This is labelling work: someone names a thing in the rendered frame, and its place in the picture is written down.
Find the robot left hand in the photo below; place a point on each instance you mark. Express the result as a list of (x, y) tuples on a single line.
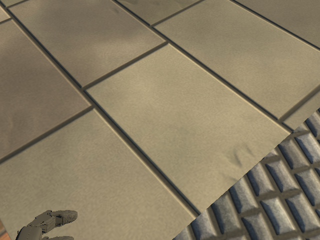
[(45, 222)]

